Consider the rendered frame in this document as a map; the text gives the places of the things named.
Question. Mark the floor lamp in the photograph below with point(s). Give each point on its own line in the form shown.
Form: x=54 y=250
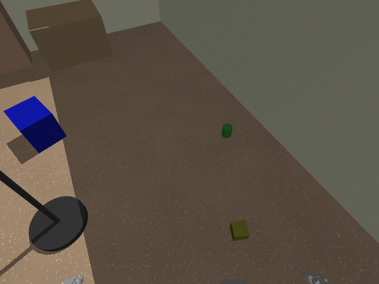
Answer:
x=57 y=224

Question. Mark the right robot hand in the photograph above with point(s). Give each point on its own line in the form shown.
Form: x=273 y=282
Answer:
x=313 y=278

